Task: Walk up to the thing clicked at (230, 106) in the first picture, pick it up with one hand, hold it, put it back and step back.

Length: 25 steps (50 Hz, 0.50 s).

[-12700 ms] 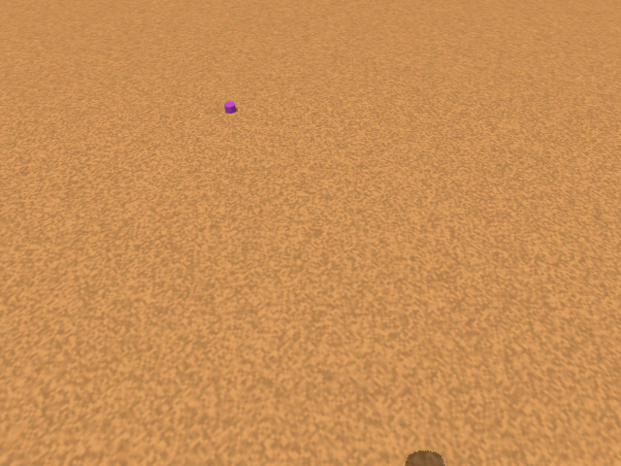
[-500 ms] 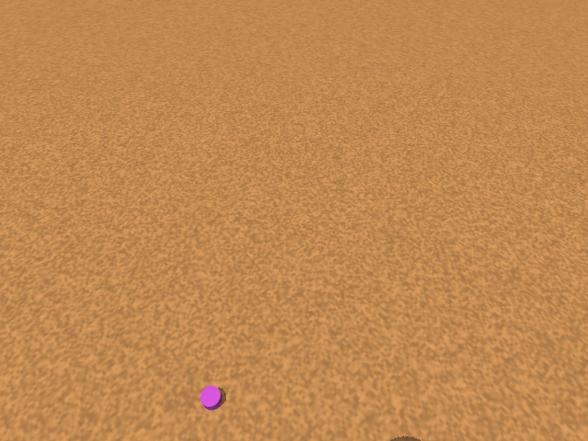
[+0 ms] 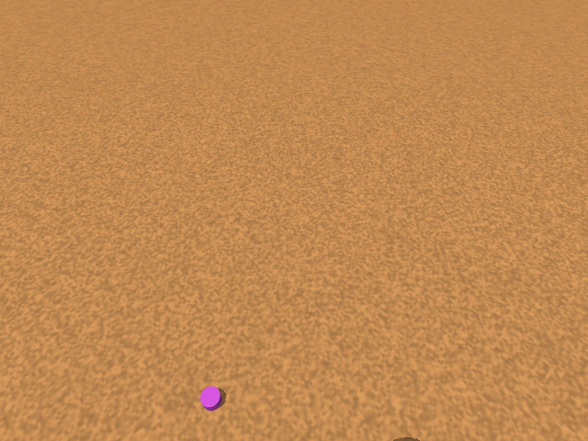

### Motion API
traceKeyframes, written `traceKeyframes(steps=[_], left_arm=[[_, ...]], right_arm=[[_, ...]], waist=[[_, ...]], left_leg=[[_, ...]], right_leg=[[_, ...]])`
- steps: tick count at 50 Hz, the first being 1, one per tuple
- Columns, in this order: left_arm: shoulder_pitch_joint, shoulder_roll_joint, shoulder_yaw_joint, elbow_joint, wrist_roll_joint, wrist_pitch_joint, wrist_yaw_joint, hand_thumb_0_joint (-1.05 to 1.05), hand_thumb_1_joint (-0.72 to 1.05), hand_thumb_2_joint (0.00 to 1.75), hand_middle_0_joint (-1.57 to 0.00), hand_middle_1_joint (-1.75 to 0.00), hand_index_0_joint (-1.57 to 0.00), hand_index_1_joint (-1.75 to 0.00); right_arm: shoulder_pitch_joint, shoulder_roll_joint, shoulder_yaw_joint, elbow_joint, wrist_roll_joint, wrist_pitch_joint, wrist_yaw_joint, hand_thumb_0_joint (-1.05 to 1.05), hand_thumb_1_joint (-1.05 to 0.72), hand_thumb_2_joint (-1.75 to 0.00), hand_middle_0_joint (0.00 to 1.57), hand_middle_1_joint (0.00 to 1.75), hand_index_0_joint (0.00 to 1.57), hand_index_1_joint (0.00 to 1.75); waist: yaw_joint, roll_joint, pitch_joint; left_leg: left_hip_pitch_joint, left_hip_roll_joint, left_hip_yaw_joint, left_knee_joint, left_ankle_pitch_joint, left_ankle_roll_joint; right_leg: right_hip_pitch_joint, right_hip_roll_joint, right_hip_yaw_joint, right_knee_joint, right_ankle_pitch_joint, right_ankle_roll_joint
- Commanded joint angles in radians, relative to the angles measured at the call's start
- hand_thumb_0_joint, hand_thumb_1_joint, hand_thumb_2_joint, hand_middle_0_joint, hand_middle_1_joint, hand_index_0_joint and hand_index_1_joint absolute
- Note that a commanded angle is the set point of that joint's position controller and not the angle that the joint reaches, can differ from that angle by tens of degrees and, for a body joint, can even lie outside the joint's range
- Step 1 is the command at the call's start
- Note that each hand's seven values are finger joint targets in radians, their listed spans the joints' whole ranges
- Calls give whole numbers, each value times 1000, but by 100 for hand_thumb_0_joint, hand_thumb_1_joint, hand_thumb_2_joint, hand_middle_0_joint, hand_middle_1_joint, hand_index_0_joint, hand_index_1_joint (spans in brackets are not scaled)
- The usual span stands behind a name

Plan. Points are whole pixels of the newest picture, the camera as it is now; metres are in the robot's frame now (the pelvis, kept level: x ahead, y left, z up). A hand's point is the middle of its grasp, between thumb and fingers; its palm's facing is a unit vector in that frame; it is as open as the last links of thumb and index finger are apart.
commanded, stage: rise first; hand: left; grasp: from above
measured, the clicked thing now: (211, 398) +0.39 +0.26 -0.76
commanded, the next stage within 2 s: none
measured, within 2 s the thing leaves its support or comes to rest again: neither
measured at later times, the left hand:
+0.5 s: hand out of the picture +0.14 +0.26 -0.19, palm faces -0.08 -0.91 -0.41, open 12.2 cm
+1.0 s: hand out of the picture +0.12 +0.28 -0.27, palm faces -0.23 -0.81 -0.54, open 14.1 cm
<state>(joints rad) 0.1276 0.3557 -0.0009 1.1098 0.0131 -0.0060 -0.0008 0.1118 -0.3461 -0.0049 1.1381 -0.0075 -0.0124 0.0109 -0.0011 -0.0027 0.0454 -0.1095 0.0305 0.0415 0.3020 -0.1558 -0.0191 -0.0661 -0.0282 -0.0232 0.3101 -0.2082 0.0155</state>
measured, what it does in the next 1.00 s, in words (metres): lowers itself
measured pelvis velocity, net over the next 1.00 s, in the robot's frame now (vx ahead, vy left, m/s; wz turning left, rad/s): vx -0.02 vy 0.01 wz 0.01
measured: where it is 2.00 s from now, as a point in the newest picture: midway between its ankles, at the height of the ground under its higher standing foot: outside the picture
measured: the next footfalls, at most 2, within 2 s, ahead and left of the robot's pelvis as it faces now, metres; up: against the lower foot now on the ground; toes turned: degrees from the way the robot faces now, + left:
none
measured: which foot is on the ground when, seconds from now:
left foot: down 0.00-1.00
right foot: down 0.00-1.00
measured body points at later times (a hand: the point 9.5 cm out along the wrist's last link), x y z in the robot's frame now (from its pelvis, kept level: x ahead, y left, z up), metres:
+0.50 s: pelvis -0.01 +0.00 -0.04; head +0.06 +0.01 +0.41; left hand +0.14 +0.31 -0.16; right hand +0.09 -0.26 -0.16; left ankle +0.01 +0.13 -0.75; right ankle -0.02 -0.13 -0.75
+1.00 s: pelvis -0.02 +0.01 -0.13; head +0.10 +0.02 +0.30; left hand +0.13 +0.32 -0.23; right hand +0.17 -0.23 -0.22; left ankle +0.01 +0.13 -0.75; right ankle -0.02 -0.13 -0.75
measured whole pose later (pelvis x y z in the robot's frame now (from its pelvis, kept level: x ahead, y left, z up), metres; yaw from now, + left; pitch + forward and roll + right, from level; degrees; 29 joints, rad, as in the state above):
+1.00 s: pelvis -0.02 +0.01 -0.13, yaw +0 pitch +22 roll -2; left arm 0.24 0.34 0.14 0.45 0.35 0.13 0.02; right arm 0.15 -0.23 -0.04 0.55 0.01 -0.15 0.00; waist -0.02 0.01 -0.14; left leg -1.14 0.05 -0.02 1.31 -0.56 -0.01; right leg -1.06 -0.03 -0.04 1.28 -0.61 0.02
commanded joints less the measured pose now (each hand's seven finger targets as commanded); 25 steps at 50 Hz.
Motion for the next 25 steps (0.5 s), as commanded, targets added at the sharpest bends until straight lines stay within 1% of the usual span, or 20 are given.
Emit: traceKeyframes(steps=[1,3,4,5,6,7,8,9,10,11,12,13,15,17,19,20,21,23,24,25], left_arm=[[-29,211,37,-52,-1,-24,12,0,90,90,-20,-30,-20,-30],[-29,215,38,-50,-2,-24,10,0,90,90,-20,-30,-20,-30],[-34,218,40,-54,-2,-24,11,0,82,93,-22,-32,-20,-34],[-385,17,30,-405,-54,-116,23,0,74,98,-25,-40,-20,-42],[-473,83,55,-325,-50,-106,28,0,66,95,-25,-48,-20,-50],[-287,197,122,-165,-22,-69,32,0,58,92,-22,-56,-20,-58],[-240,217,141,-86,3,-47,21,0,50,89,-23,-64,-21,-66],[-321,239,155,-95,23,-48,7,0,42,90,-20,-72,-20,-73],[-318,264,185,-88,52,-60,-3,0,34,88,-19,-80,-20,-79],[-211,235,189,-33,85,-48,-12,0,26,88,-17,-87,-19,-85],[-144,202,191,-35,108,-39,-23,0,18,87,-16,-93,-19,-90],[-113,208,206,-60,122,-33,-26,0,10,89,-14,-95,-17,-92],[-102,197,209,-116,139,-11,-13,0,-6,91,-10,-101,-12,-98],[-94,168,193,-159,156,28,-4,0,-21,94,-10,-102,-11,-100],[-129,182,202,-207,160,50,6,0,-37,96,-9,-104,-10,-103],[-150,184,199,-242,171,54,9,0,-43,97,-8,-105,-8,-105],[-140,182,207,-258,174,58,13,0,-46,97,-8,-106,-8,-106],[-106,157,205,-289,185,59,14,0,-50,97,-7,-107,-7,-107],[-99,159,211,-310,189,54,15,0,-50,97,-7,-107,-8,-107],[-105,158,206,-363,199,48,16,0,-53,98,-7,-108,-7,-108]], right_arm=[[-38,-218,-39,-58,-3,-16,-17,0,-90,-90,20,30,20,30],[-28,-213,-37,-57,-3,-16,-17,0,-90,-90,20,30,20,30],[-33,-213,-37,-59,-4,-17,-17,0,-93,-91,20,30,20,30],[-10,-51,6,-343,68,-67,-38,0,-97,-92,20,30,20,30],[37,-82,-2,-295,71,-65,-49,0,-93,-91,20,30,20,30],[84,-120,-24,-291,73,-55,-60,0,-92,-91,20,30,20,30],[99,-118,-35,-302,65,-48,-59,0,-91,-90,20,30,20,30],[102,-110,-43,-332,61,-51,-60,0,-89,-90,20,30,20,30],[110,-108,-59,-360,44,-57,-61,0,-92,-91,20,30,20,30],[148,-97,-69,-363,35,-59,-59,0,-91,-90,20,30,20,30],[162,-91,-78,-384,28,-61,-51,0,-92,-90,20,30,20,30],[155,-91,-85,-416,26,-64,-47,0,-90,-90,20,30,20,30],[153,-82,-90,-455,29,-65,-46,0,-86,-89,20,30,20,30],[142,-76,-89,-495,36,-62,-42,0,-88,-89,20,30,20,30],[117,-77,-90,-532,35,-66,-39,0,-89,-90,20,30,20,30],[112,-76,-91,-549,35,-71,-37,0,-88,-90,20,30,20,30],[109,-71,-90,-560,33,-76,-35,0,-88,-90,20,30,20,30],[129,-64,-94,-575,30,-87,-32,0,-86,-89,20,30,20,30],[131,-63,-94,-579,27,-94,-32,0,-87,-89,20,30,20,30],[132,-58,-97,-588,26,-102,-34,0,-87,-89,20,30,20,30]], waist=[[-1,4,-51],[-5,3,-54],[-3,5,-63],[-120,55,14],[-83,-1,-27],[-54,-9,-18],[-47,-29,-57],[-41,-43,-86],[-22,-56,-167],[-16,-47,-214],[10,-1,-247],[28,32,-274],[31,38,-299],[12,32,-270],[2,14,-231],[-4,7,-242],[-2,0,-237],[-10,3,-265],[-7,8,-263],[-7,40,-293]], left_leg=[[42,119,-100,-31,140,31],[36,114,-94,-32,127,31],[38,116,-95,-30,134,30],[-97,-33,21,42,-17,28],[-79,-29,12,55,-23,32],[-103,-28,15,67,-30,30],[-133,-32,9,107,-18,34],[-155,-30,3,142,1,37],[-166,-37,6,182,30,39],[-193,-42,4,222,63,37],[-206,-47,4,247,90,30],[-217,-53,6,266,101,24],[-222,-55,2,276,123,21],[-248,-49,-5,287,105,23],[-297,-40,-11,315,44,21],[-318,-38,-12,343,21,23],[-341,-36,-12,362,-10,22],[-386,-34,-13,427,-14,27],[-408,-28,-18,448,-25,23],[-418,-25,-22,479,-23,22]], right_leg=[[-41,-114,80,-66,125,-35],[-35,-118,87,-68,132,-37],[-32,-118,85,-63,135,-39],[-267,20,15,12,81,-26],[-208,20,-3,17,57,-23],[-209,27,-11,28,29,-28],[-230,27,-11,57,32,-32],[-242,24,-14,96,51,-31],[-221,16,-5,132,85,-27],[-232,13,-4,175,122,-27],[-243,15,-4,210,132,-34],[-240,16,-3,231,134,-36],[-249,21,-5,246,150,-34],[-295,27,-12,258,125,-34],[-362,33,-19,280,48,-34],[-385,34,-20,304,24,-33],[-414,35,-19,322,-10,-33],[-459,33,-18,385,-10,-31],[-490,37,-21,417,-28,-31],[-525,35,-19,450,-28,-33]])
